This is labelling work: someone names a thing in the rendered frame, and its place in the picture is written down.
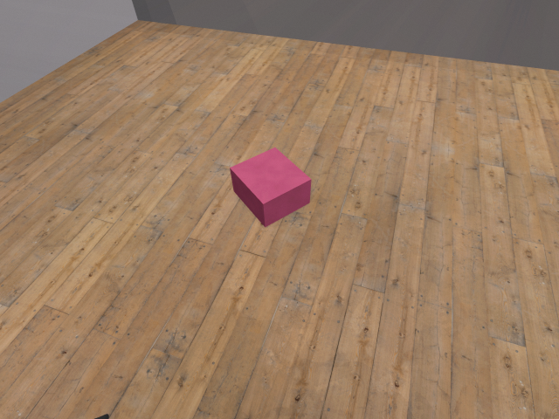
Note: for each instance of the carton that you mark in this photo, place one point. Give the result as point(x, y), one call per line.
point(271, 186)

